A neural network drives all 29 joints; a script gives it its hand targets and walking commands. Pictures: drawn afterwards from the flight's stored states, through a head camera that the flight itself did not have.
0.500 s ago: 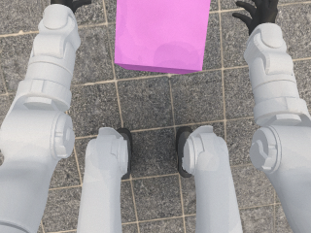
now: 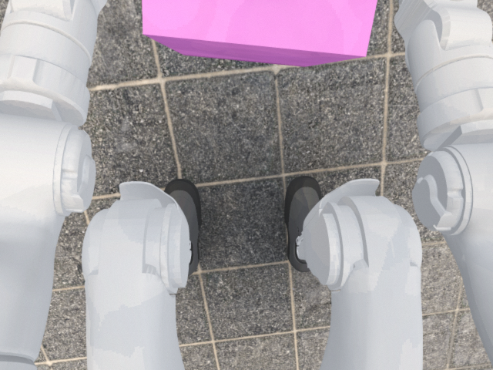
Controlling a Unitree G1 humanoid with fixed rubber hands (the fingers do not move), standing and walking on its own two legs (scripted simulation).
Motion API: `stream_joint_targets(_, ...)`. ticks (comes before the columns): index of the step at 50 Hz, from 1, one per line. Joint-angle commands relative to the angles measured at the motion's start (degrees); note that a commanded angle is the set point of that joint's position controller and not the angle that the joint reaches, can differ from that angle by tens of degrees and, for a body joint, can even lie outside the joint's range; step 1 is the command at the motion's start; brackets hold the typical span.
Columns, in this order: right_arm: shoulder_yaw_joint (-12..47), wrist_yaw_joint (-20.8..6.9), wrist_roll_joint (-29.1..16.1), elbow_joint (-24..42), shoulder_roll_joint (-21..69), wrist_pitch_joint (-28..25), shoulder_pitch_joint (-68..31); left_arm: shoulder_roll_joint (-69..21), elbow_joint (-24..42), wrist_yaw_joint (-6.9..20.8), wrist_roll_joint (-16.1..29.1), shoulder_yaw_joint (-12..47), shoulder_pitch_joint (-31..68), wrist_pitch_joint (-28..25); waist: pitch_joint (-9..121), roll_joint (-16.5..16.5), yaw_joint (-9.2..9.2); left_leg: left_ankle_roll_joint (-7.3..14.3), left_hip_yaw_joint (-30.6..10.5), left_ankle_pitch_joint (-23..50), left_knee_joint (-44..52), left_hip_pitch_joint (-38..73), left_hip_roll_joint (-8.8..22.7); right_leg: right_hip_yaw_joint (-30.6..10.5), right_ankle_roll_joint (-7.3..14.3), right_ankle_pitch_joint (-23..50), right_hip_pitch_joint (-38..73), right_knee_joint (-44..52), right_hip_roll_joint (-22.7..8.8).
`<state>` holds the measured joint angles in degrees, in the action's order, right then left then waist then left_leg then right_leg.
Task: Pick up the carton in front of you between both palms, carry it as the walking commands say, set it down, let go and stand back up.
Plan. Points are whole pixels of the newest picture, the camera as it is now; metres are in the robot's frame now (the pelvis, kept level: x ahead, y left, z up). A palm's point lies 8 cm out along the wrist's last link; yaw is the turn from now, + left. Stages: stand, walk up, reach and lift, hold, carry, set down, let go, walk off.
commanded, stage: reach and lift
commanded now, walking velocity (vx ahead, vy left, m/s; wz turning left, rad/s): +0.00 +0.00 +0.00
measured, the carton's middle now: out of the picture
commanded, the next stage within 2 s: none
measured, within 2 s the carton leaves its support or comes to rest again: leaves its support in 0.74 s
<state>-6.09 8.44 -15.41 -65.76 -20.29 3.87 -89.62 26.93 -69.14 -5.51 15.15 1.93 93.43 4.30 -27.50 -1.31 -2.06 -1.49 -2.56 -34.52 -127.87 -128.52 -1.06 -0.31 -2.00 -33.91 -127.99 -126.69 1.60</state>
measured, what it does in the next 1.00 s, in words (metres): stands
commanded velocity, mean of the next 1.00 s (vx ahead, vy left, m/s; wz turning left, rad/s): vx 0.00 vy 0.00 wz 0.00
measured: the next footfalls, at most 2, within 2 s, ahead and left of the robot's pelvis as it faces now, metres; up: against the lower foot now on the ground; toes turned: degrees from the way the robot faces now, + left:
none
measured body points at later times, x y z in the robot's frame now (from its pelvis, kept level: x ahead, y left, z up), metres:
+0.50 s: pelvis -0.01 +0.00 +0.00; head +0.38 +0.01 +0.23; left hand +0.59 +0.15 -0.18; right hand +0.57 -0.16 -0.17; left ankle +0.10 +0.12 -0.33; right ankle +0.11 -0.12 -0.33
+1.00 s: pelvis +0.00 +0.00 +0.05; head +0.30 +0.02 +0.38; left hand +0.55 +0.16 -0.04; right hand +0.54 -0.14 -0.04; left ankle +0.10 +0.13 -0.33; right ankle +0.11 -0.13 -0.33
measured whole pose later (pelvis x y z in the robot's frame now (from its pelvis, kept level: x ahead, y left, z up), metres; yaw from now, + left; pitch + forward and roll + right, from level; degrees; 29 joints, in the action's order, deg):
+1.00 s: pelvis +0.00 +0.00 +0.05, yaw +2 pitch +41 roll -1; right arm -25.7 6.2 5.5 -43.4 -3.9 19.9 -68.8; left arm 8.3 -48.7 -4.7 -5.6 -20.4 72.8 19.7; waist -0.9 0.1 -1.1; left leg -2.5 -3.2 -32.0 -117.1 -126.1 -3.7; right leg -2.6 -3.4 -32.9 -125.1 -117.0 3.2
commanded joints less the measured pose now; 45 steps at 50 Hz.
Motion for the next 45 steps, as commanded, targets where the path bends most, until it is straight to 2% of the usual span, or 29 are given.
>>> stream_joint_targets(1, -0.76, 0.44, 0.02, 6.36, -7.41, -1.15, -14.89, 6.10, 7.47, -0.01, 0.82, 0.54, 18.47, -1.16, 84.91, 5.53, -1.79, -0.31, 3.68, 26.71, 7.58, 41.03, -0.33, 3.53, -0.77, 28.71, 39.31, 8.02, 0.99)
stream_joint_targets(4, -1.98, 0.17, 1.48, 3.87, -6.21, -1.05, -10.94, 3.99, 4.91, 0.13, 0.25, 0.32, 14.80, -0.84, 81.49, 5.84, -2.29, -0.65, 3.38, 26.08, 8.26, 40.28, -0.82, 4.09, -0.85, 26.90, 35.36, 8.56, 1.10)
stream_joint_targets(7, -3.26, -0.55, 3.01, 2.50, -4.71, -1.33, -9.69, 2.51, 2.77, 0.53, -1.44, -1.25, 12.79, -0.90, 74.45, 5.21, -2.02, -0.59, 2.80, 23.62, 9.09, 35.86, -0.96, 3.87, -0.87, 24.03, 30.40, 9.05, 1.07)
stream_joint_targets(11, -3.97, -1.01, 3.88, 3.72, -4.25, -1.83, -12.02, 1.91, 2.70, 0.59, -3.26, -2.72, 13.76, -1.26, 72.49, 4.39, -1.24, -0.27, 2.36, 22.02, 9.97, 33.79, -1.00, 3.56, -0.90, 22.54, 29.30, 9.22, 1.05)
stream_joint_targets(16, -1.02, -1.50, 2.72, 4.78, 0.95, -1.34, -17.24, -3.50, 3.84, 0.90, -2.19, -0.52, 19.14, -0.87, 72.93, 4.07, -0.94, -0.06, 2.73, 18.87, 10.75, 34.95, -1.49, 3.71, -0.77, 20.06, 31.24, 10.10, 1.56)
stream_joint_targets(19, -2.03, -1.93, 5.05, 4.65, 5.08, -0.63, -19.00, -6.62, 4.45, 1.23, -4.70, -1.92, 20.39, -0.30, 71.57, 4.22, -0.45, -0.12, 3.32, 17.13, 11.03, 35.91, -1.93, 3.88, -0.84, 18.54, 32.30, 10.35, 2.23)
stream_joint_targets(20, 0.49, -3.85, 4.94, 5.84, 15.85, -0.22, -23.19, -17.04, 5.51, 3.12, -4.52, 0.56, 24.03, 0.10, 71.15, 3.96, -0.03, 0.17, 3.36, 16.99, 11.16, 35.86, -2.43, 4.12, -0.64, 18.15, 32.77, 10.32, 2.93)
stream_joint_targets(22, 2.57, -8.90, 7.05, 6.69, 34.62, 1.45, -29.20, -36.27, 5.54, 7.99, -6.64, 1.98, 28.45, 1.45, 67.44, 4.49, 0.34, 0.23, 3.95, 15.36, 10.92, 33.60, -3.46, 4.30, -0.22, 16.52, 31.60, 9.64, 4.13)
stream_joint_targets(24, 2.89, -13.91, 8.97, 8.62, 47.32, 3.92, -30.85, -50.24, 5.50, 13.02, -8.80, 0.79, 26.82, 3.49, 63.36, 3.92, 0.71, 1.05, 4.35, 13.59, 9.92, 30.93, -4.51, 4.41, 0.35, 14.40, 30.07, 8.82, 4.80)
stream_joint_targets(25, 2.48, -15.56, 10.02, 9.72, 50.23, 4.93, -30.07, -53.56, 6.35, 14.90, -9.57, 0.08, 25.46, 4.37, 61.55, 3.49, 0.19, 1.40, 4.67, 12.86, 9.41, 29.64, -4.71, 4.53, 0.54, 13.60, 29.56, 8.86, 5.02)
stream_joint_targets(26, 2.73, -16.80, 10.32, 10.71, 52.64, 5.78, -29.74, -56.06, 7.55, 16.21, -9.90, -0.26, 24.80, 5.10, 61.11, 3.59, 0.61, 1.74, 5.10, 13.10, 9.20, 29.19, -4.81, 4.51, 0.79, 13.58, 28.56, 8.75, 5.04)
stream_joint_targets(29, 4.29, -18.89, 9.37, 14.38, 56.61, 7.56, -30.14, -59.96, 10.77, 18.24, -9.30, -0.05, 24.00, 6.73, 63.12, 3.99, 0.53, 2.32, 5.66, 14.43, 8.75, 29.66, -4.86, 4.86, 1.11, 14.18, 27.42, 8.23, 5.07)
stream_joint_targets(33, 8.36, -19.45, 5.00, 19.29, 62.15, 8.40, -31.59, -64.79, 16.84, 18.40, -6.11, 4.59, 25.92, 7.76, 74.90, 4.91, 0.95, 2.32, 6.29, 19.24, 8.32, 34.68, -4.99, 5.11, 1.21, 19.56, 32.88, 7.39, 5.37)
stream_joint_targets(37, 13.85, -18.23, 1.09, 28.65, 67.88, 9.58, -33.01, -70.85, 31.42, 16.88, -2.17, 10.26, 30.24, 8.26, 104.66, 4.86, 0.17, 2.02, 6.60, 33.45, 8.26, 47.75, -5.93, 6.21, 1.02, 33.66, 43.97, 7.26, 5.94)
stream_joint_targets(39, 15.15, -17.71, 1.31, 33.38, 70.61, 11.01, -31.89, -72.91, 37.60, 16.35, -2.17, 11.91, 30.42, 9.77, 117.90, 5.85, 0.29, 1.77, 6.18, 40.25, 8.86, 55.29, -6.33, 6.39, 0.69, 37.80, 45.05, 7.98, 6.44)
stream_joint_targets(40, 16.31, -17.16, 2.16, 35.24, 72.31, 11.67, -31.25, -75.59, 39.39, 15.65, -2.65, 13.06, 29.93, 10.46, 122.31, 6.05, -0.13, 1.34, 6.84, 40.56, 9.52, 55.70, -6.85, 6.46, 0.45, 38.32, 45.70, 8.91, 6.87)
stream_joint_targets(43, 17.53, -16.94, 3.77, 37.92, 73.24, 13.64, -28.96, -78.35, 38.46, 14.94, -5.09, 12.25, 22.95, 13.00, 120.99, 5.35, 0.85, 0.87, 7.48, 38.26, 12.85, 54.91, -7.67, 7.10, -0.31, 34.85, 43.99, 12.18, 7.52)
stream_joint_targets(45, 15.84, -17.23, 6.41, 35.19, 73.72, 14.50, -25.62, -79.93, 33.28, 15.14, -7.96, 9.31, 17.59, 14.25, 109.61, 4.75, 0.71, 0.59, 7.46, 32.73, 16.16, 49.08, -7.99, 7.18, -0.62, 29.43, 39.59, 15.54, 7.73)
